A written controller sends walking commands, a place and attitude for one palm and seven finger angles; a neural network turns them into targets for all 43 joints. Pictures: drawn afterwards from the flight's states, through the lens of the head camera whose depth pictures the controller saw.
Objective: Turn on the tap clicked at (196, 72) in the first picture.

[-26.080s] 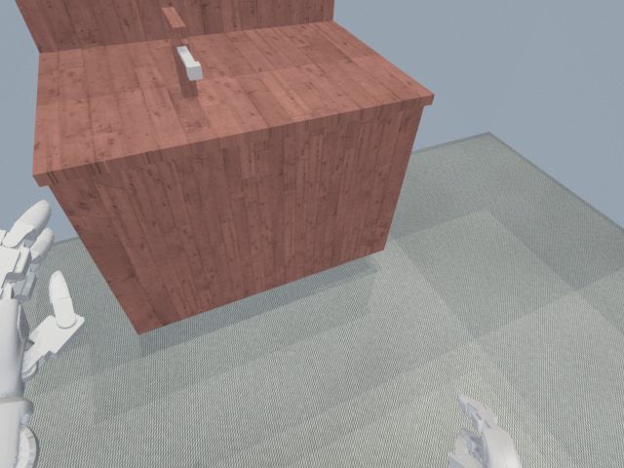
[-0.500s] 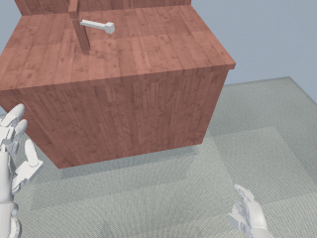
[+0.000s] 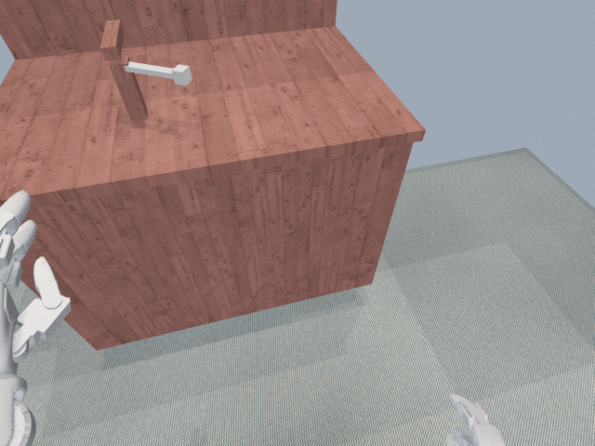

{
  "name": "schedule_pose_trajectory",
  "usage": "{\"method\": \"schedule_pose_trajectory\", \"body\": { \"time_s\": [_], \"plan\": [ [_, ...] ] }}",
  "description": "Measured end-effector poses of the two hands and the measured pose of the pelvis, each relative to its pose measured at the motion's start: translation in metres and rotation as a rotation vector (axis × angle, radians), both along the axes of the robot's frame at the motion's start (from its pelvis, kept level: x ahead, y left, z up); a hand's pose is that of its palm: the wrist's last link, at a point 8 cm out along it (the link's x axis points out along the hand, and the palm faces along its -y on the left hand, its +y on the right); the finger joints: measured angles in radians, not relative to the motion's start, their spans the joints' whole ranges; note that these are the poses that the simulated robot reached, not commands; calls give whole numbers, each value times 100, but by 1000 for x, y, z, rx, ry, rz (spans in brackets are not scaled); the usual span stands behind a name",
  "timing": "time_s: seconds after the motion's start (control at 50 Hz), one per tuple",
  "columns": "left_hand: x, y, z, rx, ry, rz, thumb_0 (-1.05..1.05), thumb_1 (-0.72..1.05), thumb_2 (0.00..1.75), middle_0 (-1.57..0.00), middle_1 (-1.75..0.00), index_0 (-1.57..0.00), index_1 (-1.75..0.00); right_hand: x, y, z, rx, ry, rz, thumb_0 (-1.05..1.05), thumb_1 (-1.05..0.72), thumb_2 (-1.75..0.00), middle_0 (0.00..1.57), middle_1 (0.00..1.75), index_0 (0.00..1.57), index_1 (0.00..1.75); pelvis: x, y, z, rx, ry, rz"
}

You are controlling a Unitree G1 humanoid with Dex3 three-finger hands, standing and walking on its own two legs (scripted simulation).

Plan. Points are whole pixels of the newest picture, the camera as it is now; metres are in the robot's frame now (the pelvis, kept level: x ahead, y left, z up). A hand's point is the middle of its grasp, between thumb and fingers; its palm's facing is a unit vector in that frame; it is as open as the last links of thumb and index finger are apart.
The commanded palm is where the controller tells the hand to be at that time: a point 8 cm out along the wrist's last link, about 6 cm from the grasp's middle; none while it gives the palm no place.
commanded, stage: take the last steps up to it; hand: left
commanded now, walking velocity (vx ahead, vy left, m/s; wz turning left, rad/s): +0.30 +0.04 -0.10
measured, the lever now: (182, 75) +0.75 +0.27 +0.13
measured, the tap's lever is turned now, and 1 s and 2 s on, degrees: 58 58 58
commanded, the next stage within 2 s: come to a stop and stand still in 0.70 s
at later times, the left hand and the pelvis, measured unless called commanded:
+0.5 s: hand (130, 194) +0.36 +0.23 +0.17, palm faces +0.32 -0.83 -0.46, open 7.4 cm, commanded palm +0.31 +0.27 +0.19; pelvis +0.13 +0.01 -0.01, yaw -6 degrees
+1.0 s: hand (165, 144) +0.48 +0.22 +0.16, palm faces +0.33 -0.81 -0.48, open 7.4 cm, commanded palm +0.42 +0.26 +0.19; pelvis +0.24 -0.01 +0.00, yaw -5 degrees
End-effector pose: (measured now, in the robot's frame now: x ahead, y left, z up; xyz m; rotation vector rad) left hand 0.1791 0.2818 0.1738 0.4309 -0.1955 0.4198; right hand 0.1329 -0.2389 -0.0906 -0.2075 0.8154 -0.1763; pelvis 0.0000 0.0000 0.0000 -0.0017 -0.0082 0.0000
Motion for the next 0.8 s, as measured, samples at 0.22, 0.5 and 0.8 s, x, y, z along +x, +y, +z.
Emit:
{"method": "schedule_pose_trajectory", "body": {
  "time_s": [0.22, 0.5, 0.8],
  "plan": [
    [67, -20, 9, 97, 3, -76, 1, 89, 90, -21, -31, -21, -30, 57, 1, -7, 68, -79, -24, 1, -90, -90, 20, 30, 20, 30, 49, -8, -8, -13, 10, -30],
    [148, -14, 12, 121, -9, -139, 1, 88, 90, -22, -31, -22, -30, 138, -11, -2, 3, -52, -54, 1, -90, -90, 20, 30, 20, 30, 126, 10, -8, 31, -15, -99],
    [211, -50, 37, 186, 34, -169, 1, 88, 90, -22, -31, -22, -30, 191, 2, -16, 137, 29, -29, 1, -91, -90, 20, 30, 20, 30, 193, -14, 5, 44, 5, -63]
  ]
}}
